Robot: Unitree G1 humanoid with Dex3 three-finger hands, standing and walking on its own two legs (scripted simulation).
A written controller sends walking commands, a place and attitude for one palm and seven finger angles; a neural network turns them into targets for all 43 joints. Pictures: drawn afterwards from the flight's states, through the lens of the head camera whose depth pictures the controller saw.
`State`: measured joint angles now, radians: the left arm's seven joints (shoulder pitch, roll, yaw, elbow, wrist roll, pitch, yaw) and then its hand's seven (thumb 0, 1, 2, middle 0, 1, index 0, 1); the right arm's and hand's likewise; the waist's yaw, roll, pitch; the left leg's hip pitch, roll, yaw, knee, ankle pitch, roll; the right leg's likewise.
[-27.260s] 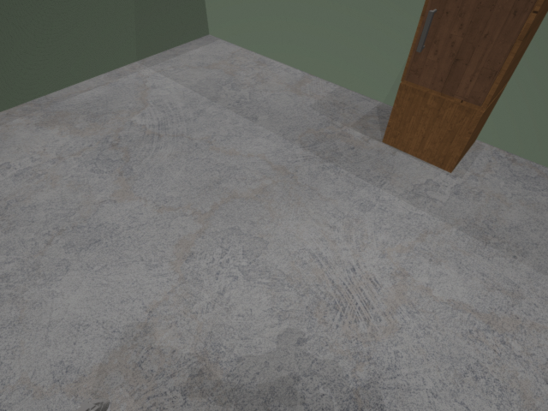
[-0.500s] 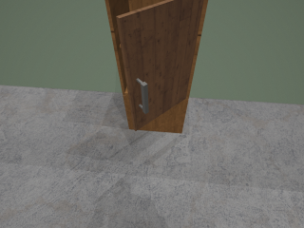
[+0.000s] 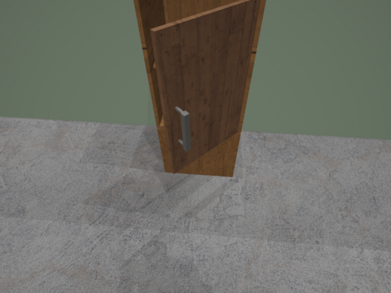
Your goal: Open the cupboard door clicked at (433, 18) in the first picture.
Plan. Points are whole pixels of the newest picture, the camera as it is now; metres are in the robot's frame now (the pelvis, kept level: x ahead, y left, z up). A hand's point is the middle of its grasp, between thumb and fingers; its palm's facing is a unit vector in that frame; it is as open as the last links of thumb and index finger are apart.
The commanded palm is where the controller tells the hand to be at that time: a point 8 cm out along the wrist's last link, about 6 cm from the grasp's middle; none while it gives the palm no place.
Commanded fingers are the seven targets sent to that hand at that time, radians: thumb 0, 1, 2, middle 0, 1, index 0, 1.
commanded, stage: look to check the result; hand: left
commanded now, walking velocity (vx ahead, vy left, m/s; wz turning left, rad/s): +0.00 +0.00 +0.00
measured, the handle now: (182, 129) +0.64 +0.08 -0.10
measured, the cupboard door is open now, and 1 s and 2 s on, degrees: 45 45 45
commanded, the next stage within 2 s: walk to a spot facing it in 0.56 s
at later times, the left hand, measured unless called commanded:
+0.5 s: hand out of the picture +0.06 +0.22 -0.16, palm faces +0.01 -0.96 -0.29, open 7.4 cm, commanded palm none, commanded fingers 0.00 0.90 0.90 -0.20 -0.30 -0.20 -0.30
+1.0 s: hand out of the picture +0.09 +0.19 -0.18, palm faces -0.09 -0.96 -0.26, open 7.4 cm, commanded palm none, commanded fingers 0.00 0.90 0.90 -0.20 -0.30 -0.20 -0.30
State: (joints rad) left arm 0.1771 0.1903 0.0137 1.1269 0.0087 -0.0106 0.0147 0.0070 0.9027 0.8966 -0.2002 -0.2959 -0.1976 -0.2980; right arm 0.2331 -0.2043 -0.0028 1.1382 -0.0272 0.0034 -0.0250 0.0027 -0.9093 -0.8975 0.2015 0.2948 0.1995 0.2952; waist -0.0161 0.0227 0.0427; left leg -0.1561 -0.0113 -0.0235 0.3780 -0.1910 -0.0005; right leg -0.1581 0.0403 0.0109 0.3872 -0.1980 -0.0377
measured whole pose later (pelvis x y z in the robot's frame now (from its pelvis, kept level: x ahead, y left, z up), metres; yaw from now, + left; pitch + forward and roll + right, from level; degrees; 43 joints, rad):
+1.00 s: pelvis +0.01 -0.01 -0.01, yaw -7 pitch +0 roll +2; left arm 0.18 0.23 0.06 1.02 0.02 0.05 -0.01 0.01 0.90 0.90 -0.20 -0.30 -0.20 -0.30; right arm 0.19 -0.21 -0.04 1.02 -0.03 0.03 -0.04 0.00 -0.91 -0.90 0.20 0.30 0.20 0.30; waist 0.01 -0.01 0.08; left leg -0.19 0.03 0.09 0.49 -0.29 -0.02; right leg -0.29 0.08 0.09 0.62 -0.31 -0.04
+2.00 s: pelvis +0.04 -0.03 -0.02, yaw -42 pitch +1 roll -1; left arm 0.14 0.27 0.08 0.85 0.03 0.04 -0.01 0.01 0.90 0.90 -0.20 -0.30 -0.19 -0.30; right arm 0.21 -0.28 -0.06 0.92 -0.01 0.06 -0.03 0.01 -0.91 -0.90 0.20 0.29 0.20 0.30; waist -0.01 0.02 0.13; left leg -0.41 0.09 0.02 1.03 -0.56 -0.06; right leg -0.35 0.02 0.03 0.65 -0.31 0.00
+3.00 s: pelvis +0.13 -0.26 -0.01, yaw -79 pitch +2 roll -1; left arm 0.08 0.23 0.08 0.91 0.03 0.02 -0.07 0.01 0.91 0.90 -0.19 -0.29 -0.19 -0.30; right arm 0.41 -0.18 -0.02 1.01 -0.05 -0.06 -0.01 0.00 -0.91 -0.90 0.20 0.29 0.20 0.30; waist -0.04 -0.01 0.08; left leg -0.04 0.13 0.23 0.39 -0.36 -0.06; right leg -0.54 -0.06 -0.11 0.77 -0.25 -0.03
